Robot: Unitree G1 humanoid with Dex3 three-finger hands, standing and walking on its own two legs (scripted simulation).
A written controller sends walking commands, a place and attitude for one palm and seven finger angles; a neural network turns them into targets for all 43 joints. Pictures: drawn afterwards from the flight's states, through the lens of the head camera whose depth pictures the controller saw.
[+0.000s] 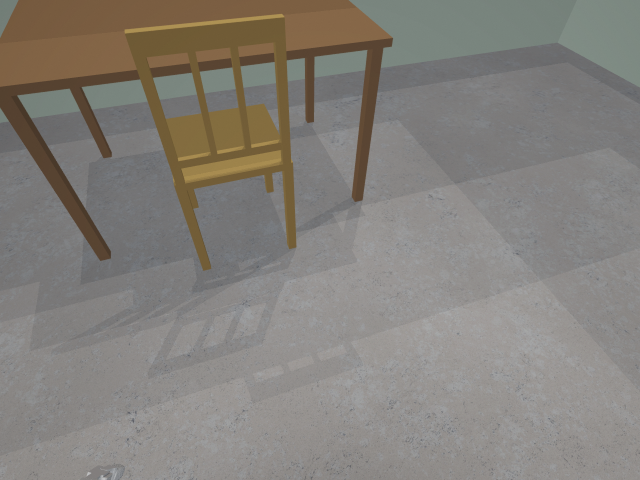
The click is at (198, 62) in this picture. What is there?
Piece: chair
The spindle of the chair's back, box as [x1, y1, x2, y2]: [188, 52, 216, 154]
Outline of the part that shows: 188,52 188,57 211,154 215,154 216,149 195,52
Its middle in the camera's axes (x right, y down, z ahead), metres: -0.33 -0.36 +1.07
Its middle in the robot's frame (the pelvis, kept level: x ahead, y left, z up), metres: +1.03 +0.38 -0.09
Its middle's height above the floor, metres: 0.68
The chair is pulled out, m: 0.00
